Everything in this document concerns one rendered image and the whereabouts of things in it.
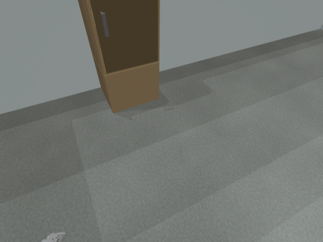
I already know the cupboard door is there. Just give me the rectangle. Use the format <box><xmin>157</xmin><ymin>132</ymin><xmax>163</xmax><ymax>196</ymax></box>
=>
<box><xmin>90</xmin><ymin>0</ymin><xmax>158</xmax><ymax>73</ymax></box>

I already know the handle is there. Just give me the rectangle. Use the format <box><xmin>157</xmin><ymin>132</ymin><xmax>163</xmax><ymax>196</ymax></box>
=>
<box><xmin>100</xmin><ymin>11</ymin><xmax>109</xmax><ymax>37</ymax></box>

